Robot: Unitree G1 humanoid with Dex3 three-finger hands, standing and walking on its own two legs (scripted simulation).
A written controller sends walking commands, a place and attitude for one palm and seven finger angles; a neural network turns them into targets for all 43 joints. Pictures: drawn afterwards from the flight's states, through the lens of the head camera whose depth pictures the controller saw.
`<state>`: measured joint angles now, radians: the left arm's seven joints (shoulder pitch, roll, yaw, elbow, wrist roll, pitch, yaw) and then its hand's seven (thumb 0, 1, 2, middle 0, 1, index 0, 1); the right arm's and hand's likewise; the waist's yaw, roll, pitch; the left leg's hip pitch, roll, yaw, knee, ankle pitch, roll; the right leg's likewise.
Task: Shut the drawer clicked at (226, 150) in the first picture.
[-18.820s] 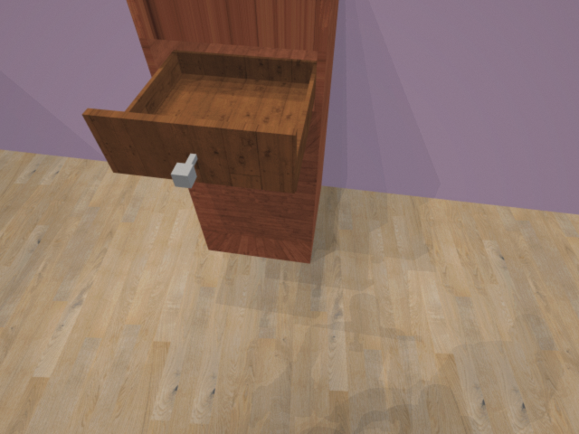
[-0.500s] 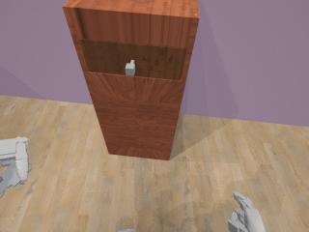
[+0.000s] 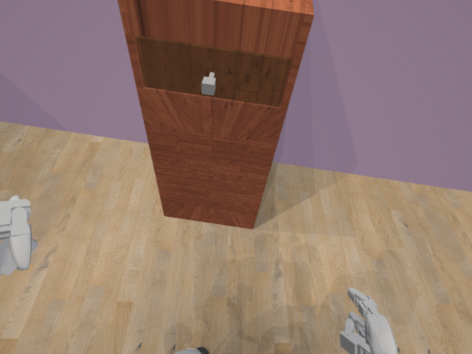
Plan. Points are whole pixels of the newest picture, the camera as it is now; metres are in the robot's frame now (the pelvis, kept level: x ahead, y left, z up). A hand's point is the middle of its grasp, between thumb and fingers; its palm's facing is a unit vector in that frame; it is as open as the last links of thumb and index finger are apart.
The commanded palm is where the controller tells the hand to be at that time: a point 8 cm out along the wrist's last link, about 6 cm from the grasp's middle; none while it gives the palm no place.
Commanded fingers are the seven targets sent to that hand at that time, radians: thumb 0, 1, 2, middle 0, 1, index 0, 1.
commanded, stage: step back with the hand held close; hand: left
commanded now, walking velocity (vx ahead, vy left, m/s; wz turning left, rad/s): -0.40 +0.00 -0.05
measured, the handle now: (209, 82) +0.73 +0.12 +0.04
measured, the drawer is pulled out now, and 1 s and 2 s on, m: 0.00 0.00 0.00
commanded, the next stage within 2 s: stop stepping back and stand still in 0.08 s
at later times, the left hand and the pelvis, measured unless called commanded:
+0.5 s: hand (21, 338) +0.12 +0.22 +0.16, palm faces +0.28 -0.85 -0.44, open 3.2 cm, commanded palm +0.06 +0.26 +0.18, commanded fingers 0.00 0.90 0.90 -1.40 -1.60 -1.40 -1.60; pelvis -0.09 -0.01 +0.00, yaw -4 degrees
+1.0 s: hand out of the picture +0.09 +0.22 +0.17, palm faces +0.35 -0.82 -0.45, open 3.3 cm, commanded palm +0.03 +0.27 +0.18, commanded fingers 0.00 0.90 0.90 -1.40 -1.60 -1.40 -1.60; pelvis -0.11 -0.01 +0.00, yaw -1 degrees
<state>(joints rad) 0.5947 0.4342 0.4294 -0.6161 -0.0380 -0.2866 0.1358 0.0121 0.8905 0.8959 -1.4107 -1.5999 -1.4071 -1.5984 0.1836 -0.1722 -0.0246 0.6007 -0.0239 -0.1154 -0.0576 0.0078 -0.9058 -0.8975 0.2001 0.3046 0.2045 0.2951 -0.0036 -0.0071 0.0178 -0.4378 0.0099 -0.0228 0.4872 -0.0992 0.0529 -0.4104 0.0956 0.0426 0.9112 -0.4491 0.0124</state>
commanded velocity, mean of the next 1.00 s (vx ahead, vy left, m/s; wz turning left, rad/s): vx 0.05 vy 0.02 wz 0.00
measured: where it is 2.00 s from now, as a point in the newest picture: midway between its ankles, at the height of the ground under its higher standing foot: outside the picture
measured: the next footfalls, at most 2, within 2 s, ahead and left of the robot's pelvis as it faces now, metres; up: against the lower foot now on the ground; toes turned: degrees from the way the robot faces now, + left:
right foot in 0.18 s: -0.09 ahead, -0.12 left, +0.00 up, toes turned -3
left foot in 0.38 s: -0.04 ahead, +0.11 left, +0.00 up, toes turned +0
